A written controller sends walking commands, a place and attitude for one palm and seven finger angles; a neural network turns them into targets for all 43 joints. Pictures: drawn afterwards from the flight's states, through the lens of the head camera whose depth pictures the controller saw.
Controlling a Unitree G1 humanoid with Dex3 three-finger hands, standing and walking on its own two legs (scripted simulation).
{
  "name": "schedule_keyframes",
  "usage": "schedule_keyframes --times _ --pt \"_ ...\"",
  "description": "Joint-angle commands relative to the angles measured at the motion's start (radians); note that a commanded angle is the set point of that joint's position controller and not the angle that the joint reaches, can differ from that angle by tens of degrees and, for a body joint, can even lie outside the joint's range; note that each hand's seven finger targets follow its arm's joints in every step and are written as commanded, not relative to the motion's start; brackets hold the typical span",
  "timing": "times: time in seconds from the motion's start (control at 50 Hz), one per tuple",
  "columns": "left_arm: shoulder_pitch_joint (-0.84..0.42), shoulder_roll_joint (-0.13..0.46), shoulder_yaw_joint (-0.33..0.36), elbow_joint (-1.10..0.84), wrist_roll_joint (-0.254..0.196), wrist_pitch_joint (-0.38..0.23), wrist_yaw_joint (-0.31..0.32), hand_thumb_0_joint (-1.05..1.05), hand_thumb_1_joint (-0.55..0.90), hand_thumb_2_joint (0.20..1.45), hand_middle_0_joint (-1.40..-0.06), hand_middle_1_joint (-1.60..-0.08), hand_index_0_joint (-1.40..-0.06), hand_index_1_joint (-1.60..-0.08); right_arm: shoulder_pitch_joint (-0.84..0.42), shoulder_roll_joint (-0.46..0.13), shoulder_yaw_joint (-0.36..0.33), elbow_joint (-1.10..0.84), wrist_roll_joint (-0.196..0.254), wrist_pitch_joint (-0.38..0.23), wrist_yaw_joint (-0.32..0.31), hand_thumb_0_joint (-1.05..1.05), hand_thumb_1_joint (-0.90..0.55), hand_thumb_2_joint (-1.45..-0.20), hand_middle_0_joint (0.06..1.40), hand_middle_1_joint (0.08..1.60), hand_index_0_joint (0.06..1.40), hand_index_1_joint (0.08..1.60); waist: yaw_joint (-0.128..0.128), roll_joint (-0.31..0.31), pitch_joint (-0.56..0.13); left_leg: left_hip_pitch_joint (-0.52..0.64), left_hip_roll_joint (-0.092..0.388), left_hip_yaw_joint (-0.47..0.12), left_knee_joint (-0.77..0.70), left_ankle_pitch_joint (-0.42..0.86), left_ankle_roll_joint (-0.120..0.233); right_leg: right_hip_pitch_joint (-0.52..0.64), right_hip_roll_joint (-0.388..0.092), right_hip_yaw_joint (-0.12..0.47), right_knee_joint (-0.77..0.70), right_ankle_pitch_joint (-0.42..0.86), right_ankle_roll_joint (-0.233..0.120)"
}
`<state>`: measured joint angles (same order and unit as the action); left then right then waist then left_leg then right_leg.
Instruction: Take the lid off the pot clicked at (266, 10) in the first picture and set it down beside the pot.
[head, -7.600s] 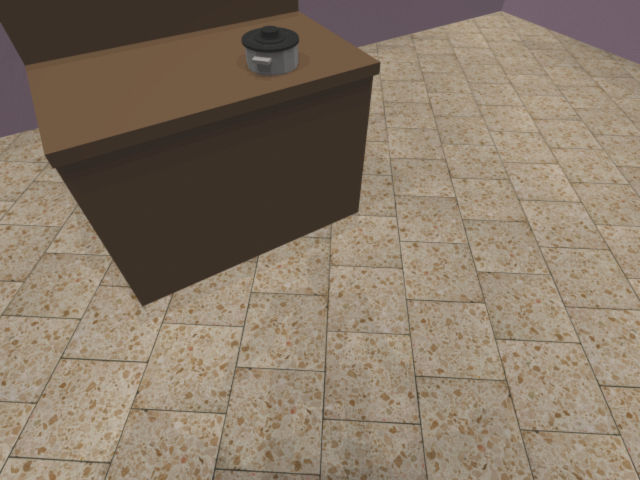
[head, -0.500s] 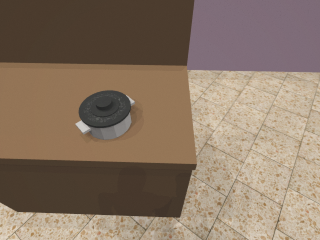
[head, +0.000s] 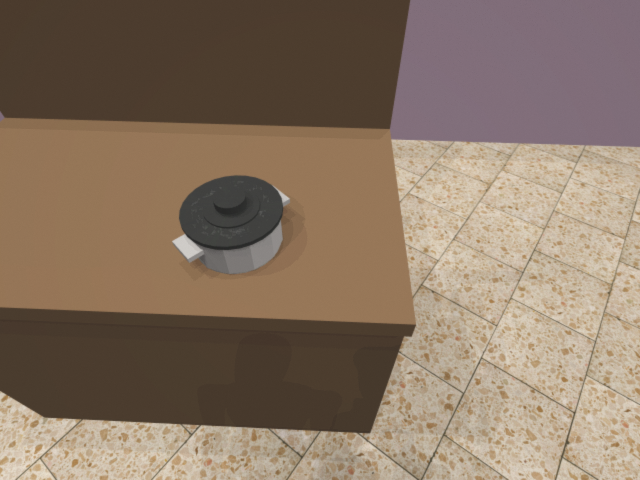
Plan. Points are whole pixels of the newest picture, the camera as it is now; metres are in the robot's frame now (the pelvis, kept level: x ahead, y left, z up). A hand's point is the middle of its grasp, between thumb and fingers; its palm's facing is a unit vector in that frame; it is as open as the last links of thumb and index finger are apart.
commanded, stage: look again from close up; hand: left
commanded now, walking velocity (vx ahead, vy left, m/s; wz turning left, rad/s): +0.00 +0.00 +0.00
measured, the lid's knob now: (229, 200) +0.53 +0.19 +0.03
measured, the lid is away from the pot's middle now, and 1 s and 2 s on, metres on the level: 0.00 0.00 0.00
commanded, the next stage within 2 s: lift the closed hand beside the body in 1.74 s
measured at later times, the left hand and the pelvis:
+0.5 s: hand out of the picture +0.05 +0.22 -0.17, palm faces +0.02 -0.98 -0.20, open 7.4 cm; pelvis +0.03 +0.04 +0.00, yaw +0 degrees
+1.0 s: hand out of the picture +0.03 +0.19 -0.17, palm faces +0.04 -0.98 -0.19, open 7.4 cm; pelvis +0.03 +0.02 +0.01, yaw +0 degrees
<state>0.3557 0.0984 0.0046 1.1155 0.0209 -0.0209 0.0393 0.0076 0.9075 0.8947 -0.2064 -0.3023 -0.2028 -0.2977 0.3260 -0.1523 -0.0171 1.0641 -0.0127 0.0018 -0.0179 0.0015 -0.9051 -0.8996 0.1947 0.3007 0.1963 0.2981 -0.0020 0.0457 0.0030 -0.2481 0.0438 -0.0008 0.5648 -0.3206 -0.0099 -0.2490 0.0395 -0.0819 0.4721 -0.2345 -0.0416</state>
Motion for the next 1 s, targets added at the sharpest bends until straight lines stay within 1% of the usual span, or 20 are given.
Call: schedule_keyframes --times 0.0,0.02,0.04,0.06,0.08,0.1,0.12,0.16,0.2,0.26,0.32,0.42,0.64,0.68,0.72,0.78,0.8,0.84,0.92,0.98 --pt "-0.021 0.118 0.023 -0.086 -0.004 -0.013 0.01 0.0 0.9 0.9 -0.2 -0.3 -0.2 -0.3 0.096 -0.063 -0.005 -0.034 -0.008 -0.032 -0.003 0.0 -0.9 -0.9 0.2 0.3 0.2 0.3 -0.027 0.009 0.041 0.004 0.061 -0.077 -0.149 0.077 0.037 -0.103 -0.129 0.136 -0.048 -0.126 -0.012" --pt "0.004 0.101 0.018 -0.083 -0.006 -0.016 0.011 0.0 0.9 0.9 -0.2 -0.3 -0.2 -0.3 0.09 -0.083 -0.002 -0.035 -0.01 -0.037 -0.007 0.0 -0.9 -0.9 0.2 0.3 0.2 0.3 -0.009 0.009 0.032 -0.035 0.098 -0.106 -0.159 0.15 0.057 -0.046 -0.106 0.113 -0.018 -0.032 -0.006" --pt "0.012 0.102 0.012 -0.076 -0.003 -0.009 0.01 0.0 0.9 0.9 -0.2 -0.3 -0.2 -0.3 0.064 -0.083 0.0 -0.036 -0.006 -0.043 -0.008 0.0 -0.9 -0.9 0.2 0.3 0.2 0.3 0.005 0.106 0.039 -0.054 0.104 -0.132 -0.194 0.203 0.062 0.0 -0.102 0.082 0.01 -0.005 0.001" --pt "0.027 0.107 0.01 -0.07 -0.003 -0.006 0.009 0.0 0.9 0.9 -0.2 -0.3 -0.2 -0.3 0.04 -0.082 0.003 -0.042 -0.002 -0.043 -0.011 0.0 -0.9 -0.9 0.2 0.3 0.2 0.3 0.019 0.106 0.055 -0.07 0.101 -0.138 -0.207 0.215 0.067 0.025 -0.097 0.074 0.009 0.006 0.006" --pt "0.026 0.113 0.01 -0.07 -0.004 -0.001 0.004 0.0 0.9 0.9 -0.2 -0.3 -0.2 -0.3 0.023 -0.087 0.005 -0.048 -0.001 -0.042 -0.013 0.0 -0.9 -0.9 0.2 0.3 0.2 0.3 0.023 0.109 0.072 -0.071 0.104 -0.138 -0.229 0.189 0.068 0.018 -0.094 0.068 0.009 -0.004 0.009" --pt "0.025 0.113 0.009 -0.072 -0.003 0.001 0.004 0.0 0.9 0.9 -0.2 -0.3 -0.2 -0.3 0.023 -0.092 0.004 -0.051 -0.001 -0.042 -0.014 0.0 -0.9 -0.9 0.2 0.3 0.2 0.3 0.024 0.063 0.095 -0.088 0.096 -0.139 -0.226 0.173 0.067 0.019 -0.096 0.07 0.003 0.007 0.012" --pt "0.025 0.115 0.008 -0.072 -0.002 0.0 0.004 0.0 0.9 0.9 -0.2 -0.3 -0.2 -0.3 0.028 -0.094 0.004 -0.05 0.0 -0.043 -0.014 0.0 -0.9 -0.9 0.2 0.3 0.2 0.3 0.021 -0.003 0.093 -0.083 0.086 -0.133 -0.217 0.177 0.064 0.028 -0.103 0.076 -0.004 0.031 0.011" --pt "0.019 0.121 0.008 -0.076 -0.004 0.002 0.004 0.0 0.9 0.9 -0.2 -0.3 -0.2 -0.3 0.042 -0.1 0.006 -0.043 0.0 -0.046 -0.015 0.0 -0.9 -0.9 0.2 0.3 0.2 0.3 0.014 -0.053 0.09 -0.058 0.073 -0.116 -0.214 0.182 0.06 0.03 -0.115 0.089 -0.013 0.05 0.01" --pt "0.005 0.127 0.009 -0.086 -0.005 0.006 0.003 0.0 0.9 0.9 -0.2 -0.3 -0.2 -0.3 0.036 -0.108 0.005 -0.039 -0.001 -0.046 -0.015 0.0 -0.9 -0.9 0.2 0.3 0.2 0.3 0.016 -0.019 0.086 -0.032 0.078 -0.126 -0.229 0.208 0.062 0.019 -0.112 0.077 -0.004 0.044 0.014" --pt "-0.002 0.138 0.01 -0.093 -0.005 0.006 0.006 0.0 0.9 0.9 -0.2 -0.3 -0.2 -0.3 0.039 -0.11 0.008 -0.029 0.0 -0.05 -0.016 0.0 -0.9 -0.9 0.2 0.3 0.2 0.3 0.013 -0.037 0.062 0.004 0.067 -0.108 -0.207 0.31 0.058 0.044 -0.123 0.082 -0.006 0.094 0.016" --pt "-0.013 0.149 0.013 -0.1 -0.007 0.01 0.006 0.0 0.9 0.9 -0.2 -0.3 -0.2 -0.3 0.035 -0.118 0.007 -0.026 0.001 -0.05 -0.018 0.0 -0.9 -0.9 0.2 0.3 0.2 0.3 0.012 -0.019 0.037 0.043 0.07 -0.103 -0.198 0.378 0.055 0.047 -0.125 0.075 0.001 0.102 0.018" --pt "-0.015 0.159 0.015 -0.101 -0.008 0.009 0.008 0.0 0.9 0.9 -0.2 -0.3 -0.2 -0.3 0.025 -0.119 0.006 -0.018 0.002 -0.05 -0.021 0.0 -0.9 -0.9 0.2 0.3 0.2 0.3 0.01 -0.019 0.005 0.092 0.062 -0.087 -0.172 0.459 0.051 0.067 -0.138 0.082 -0.002 0.169 0.016" --pt "-0.01 0.162 0.015 -0.09 -0.008 0.008 0.011 0.0 0.9 0.9 -0.2 -0.3 -0.2 -0.3 0.006 -0.114 0.004 0.005 0.004 -0.045 -0.024 0.0 -0.9 -0.9 0.2 0.3 0.2 0.3 0.005 -0.033 0.019 0.122 0.055 -0.069 -0.165 0.477 0.045 0.084 -0.153 0.098 -0.016 0.254 0.01" --pt "-0.01 0.171 0.015 -0.087 -0.009 0.008 0.009 0.0 0.9 0.9 -0.2 -0.3 -0.2 -0.3 0.001 -0.113 0.004 0.007 0.005 -0.045 -0.024 0.0 -0.9 -0.9 0.2 0.3 0.2 0.3 0.008 -0.04 0.022 0.122 0.057 -0.069 -0.171 0.456 0.047 0.084 -0.153 0.095 -0.024 0.245 0.01" --pt "-0.009 0.167 0.014 -0.085 -0.008 0.008 0.01 0.0 0.9 0.9 -0.2 -0.3 -0.2 -0.3 -0.002 -0.115 0.004 0.009 0.005 -0.044 -0.024 0.0 -0.9 -0.9 0.2 0.3 0.2 0.3 0.007 -0.028 0.03 0.12 0.055 -0.066 -0.169 0.452 0.044 0.083 -0.155 0.098 -0.027 0.246 0.011" --pt "-0.006 0.17 0.013 -0.083 -0.007 0.008 0.007 0.0 0.9 0.9 -0.2 -0.3 -0.2 -0.3 -0.011 -0.11 0.005 0.012 0.006 -0.042 -0.023 0.0 -0.9 -0.9 0.2 0.3 0.2 0.3 0.01 -0.053 0.052 0.11 0.055 -0.066 -0.184 0.39 0.048 0.074 -0.155 0.102 -0.045 0.223 0.01" --pt "-0.008 0.166 0.012 -0.081 -0.007 0.009 0.008 0.0 0.9 0.9 -0.2 -0.3 -0.2 -0.3 -0.011 -0.113 0.006 0.012 0.006 -0.042 -0.022 0.0 -0.9 -0.9 0.2 0.3 0.2 0.3 0.008 -0.044 0.055 0.103 0.053 -0.066 -0.185 0.376 0.047 0.073 -0.155 0.106 -0.047 0.211 0.011" --pt "0.0 0.162 0.01 -0.079 -0.007 0.009 0.007 0.0 0.9 0.9 -0.2 -0.3 -0.2 -0.3 -0.016 -0.108 0.008 0.019 0.007 -0.042 -0.021 0.0 -0.9 -0.9 0.2 0.3 0.2 0.3 0.011 -0.037 0.057 0.102 0.051 -0.063 -0.191 0.35 0.047 0.073 -0.157 0.107 -0.057 0.194 0.012" --pt "0.005 0.167 0.01 -0.077 -0.007 0.004 0.006 0.0 0.9 0.9 -0.2 -0.3 -0.2 -0.3 -0.016 -0.106 0.008 0.024 0.007 -0.043 -0.02 0.0 -0.9 -0.9 0.2 0.3 0.2 0.3 0.011 -0.049 0.035 0.112 0.051 -0.061 -0.185 0.345 0.047 0.082 -0.162 0.115 -0.063 0.221 0.008" --pt "0.005 0.171 0.008 -0.074 -0.008 0.003 0.004 0.0 0.9 0.9 -0.2 -0.3 -0.2 -0.3 -0.014 -0.103 0.009 0.029 0.008 -0.042 -0.02 0.0 -0.9 -0.9 0.2 0.3 0.2 0.3 0.011 -0.063 0.041 0.108 0.054 -0.061 -0.193 0.326 0.047 0.081 -0.16 0.115 -0.068 0.217 0.005"
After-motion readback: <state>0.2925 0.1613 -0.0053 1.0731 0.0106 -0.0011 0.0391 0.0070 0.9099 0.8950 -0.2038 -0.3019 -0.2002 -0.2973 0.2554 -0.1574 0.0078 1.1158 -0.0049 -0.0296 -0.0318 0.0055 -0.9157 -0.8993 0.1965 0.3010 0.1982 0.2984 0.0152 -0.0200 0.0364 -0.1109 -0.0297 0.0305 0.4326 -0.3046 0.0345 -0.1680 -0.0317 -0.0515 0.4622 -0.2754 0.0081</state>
